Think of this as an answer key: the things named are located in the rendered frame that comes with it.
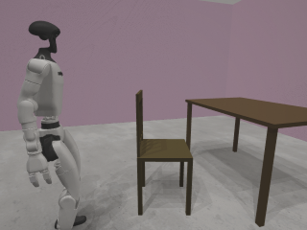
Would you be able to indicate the right robot upper arm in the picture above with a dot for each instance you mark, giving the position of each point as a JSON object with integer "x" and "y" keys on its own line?
{"x": 36, "y": 70}

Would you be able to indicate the robot thigh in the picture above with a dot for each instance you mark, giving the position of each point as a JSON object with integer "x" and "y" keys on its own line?
{"x": 66, "y": 167}
{"x": 70, "y": 143}

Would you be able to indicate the right robot forearm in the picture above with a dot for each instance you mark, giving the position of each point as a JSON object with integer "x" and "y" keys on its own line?
{"x": 27, "y": 119}

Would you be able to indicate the robot right thigh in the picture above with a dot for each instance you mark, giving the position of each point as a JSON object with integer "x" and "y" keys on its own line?
{"x": 66, "y": 167}

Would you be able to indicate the table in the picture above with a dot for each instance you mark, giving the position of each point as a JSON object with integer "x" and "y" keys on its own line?
{"x": 267, "y": 114}

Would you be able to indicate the chair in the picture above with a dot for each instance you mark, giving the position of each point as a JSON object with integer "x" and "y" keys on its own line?
{"x": 160, "y": 150}

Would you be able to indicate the robot left thigh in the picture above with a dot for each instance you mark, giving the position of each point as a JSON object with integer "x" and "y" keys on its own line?
{"x": 70, "y": 143}

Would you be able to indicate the robot right hand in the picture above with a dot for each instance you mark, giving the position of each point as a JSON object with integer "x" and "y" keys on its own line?
{"x": 38, "y": 163}

